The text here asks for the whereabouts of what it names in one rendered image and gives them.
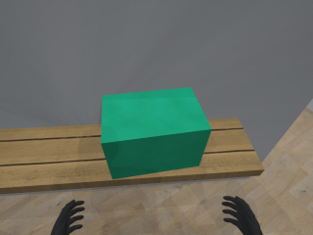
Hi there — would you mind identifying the table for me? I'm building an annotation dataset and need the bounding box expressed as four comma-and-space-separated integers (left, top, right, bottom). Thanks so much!
0, 117, 265, 195

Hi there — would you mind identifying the carton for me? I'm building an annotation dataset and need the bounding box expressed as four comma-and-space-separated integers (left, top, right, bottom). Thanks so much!
101, 87, 212, 179

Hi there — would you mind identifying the robot left hand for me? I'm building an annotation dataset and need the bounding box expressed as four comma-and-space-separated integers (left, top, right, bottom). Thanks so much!
51, 200, 85, 235

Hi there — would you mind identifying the robot right hand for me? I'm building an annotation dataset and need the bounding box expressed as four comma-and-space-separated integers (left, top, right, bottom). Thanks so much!
221, 196, 263, 235

